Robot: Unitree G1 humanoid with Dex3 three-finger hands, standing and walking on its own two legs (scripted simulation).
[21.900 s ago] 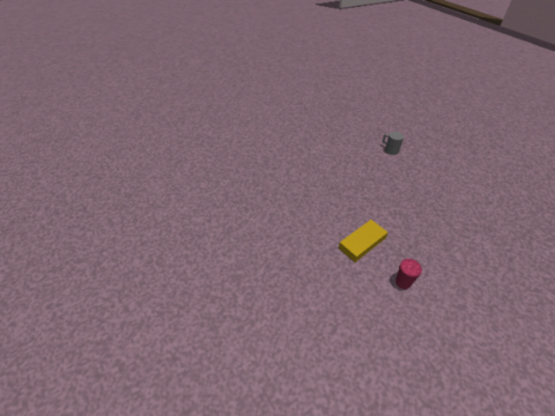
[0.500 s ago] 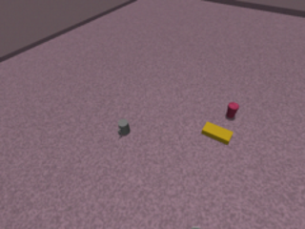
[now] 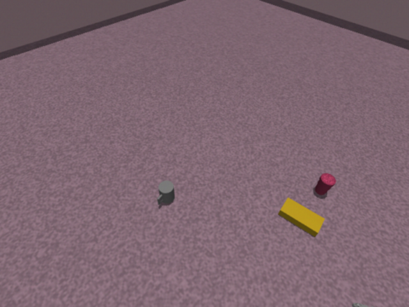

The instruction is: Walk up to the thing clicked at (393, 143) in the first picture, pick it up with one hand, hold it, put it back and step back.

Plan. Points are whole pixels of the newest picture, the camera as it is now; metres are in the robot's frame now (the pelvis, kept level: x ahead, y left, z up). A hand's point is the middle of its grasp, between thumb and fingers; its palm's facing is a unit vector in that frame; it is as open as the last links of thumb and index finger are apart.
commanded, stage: walk up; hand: left
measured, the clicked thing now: (164, 194) +0.79 +0.22 -0.70
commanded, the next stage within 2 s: none
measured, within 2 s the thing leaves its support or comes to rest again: neither
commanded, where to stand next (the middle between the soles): +0.42 -0.01 m, yaw -3 degrees
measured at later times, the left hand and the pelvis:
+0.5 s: hand (113, 243) +0.29 +0.23 -0.11, palm faces -0.08 -0.91 -0.40, open 7.3 cm; pelvis +0.17 -0.03 +0.00, yaw -3 degrees
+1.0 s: hand (99, 224) +0.35 +0.29 -0.15, palm faces -0.07 -0.94 -0.32, open 7.3 cm; pelvis +0.30 +0.03 +0.01, yaw -2 degrees
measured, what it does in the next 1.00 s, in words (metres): walks ahead: right foot, then left foot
